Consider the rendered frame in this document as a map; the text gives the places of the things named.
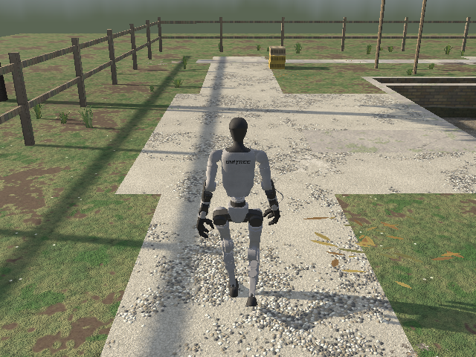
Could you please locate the robot right forearm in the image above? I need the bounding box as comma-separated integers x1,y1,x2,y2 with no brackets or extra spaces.
265,180,279,210

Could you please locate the robot right upper arm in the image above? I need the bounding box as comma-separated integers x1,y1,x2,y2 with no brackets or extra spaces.
254,149,272,190

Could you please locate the humanoid robot head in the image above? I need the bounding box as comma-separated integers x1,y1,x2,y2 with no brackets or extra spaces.
225,117,251,152

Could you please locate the robot left upper arm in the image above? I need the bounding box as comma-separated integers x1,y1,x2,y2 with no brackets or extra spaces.
205,149,223,192

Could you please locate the robot right shin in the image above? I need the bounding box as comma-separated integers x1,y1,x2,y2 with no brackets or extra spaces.
248,249,260,297

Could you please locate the robot left forearm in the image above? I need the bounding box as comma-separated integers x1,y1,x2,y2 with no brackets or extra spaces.
198,181,213,219

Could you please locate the robot left hand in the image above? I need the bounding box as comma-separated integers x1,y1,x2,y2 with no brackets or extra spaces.
196,217,214,238

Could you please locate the robot right hand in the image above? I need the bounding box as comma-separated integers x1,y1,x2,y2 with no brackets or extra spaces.
263,208,280,225

